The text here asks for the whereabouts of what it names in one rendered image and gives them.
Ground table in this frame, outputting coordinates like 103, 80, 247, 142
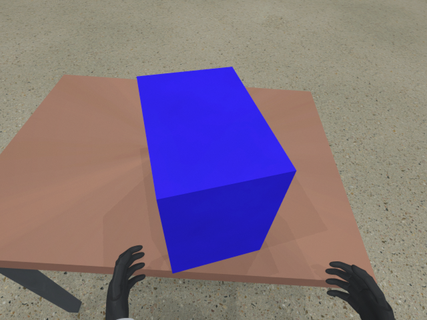
0, 75, 377, 313

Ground robot left hand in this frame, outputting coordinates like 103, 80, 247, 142
105, 245, 145, 320

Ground robot right hand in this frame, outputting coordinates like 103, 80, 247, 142
326, 261, 395, 320

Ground carton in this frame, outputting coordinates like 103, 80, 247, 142
137, 67, 296, 273

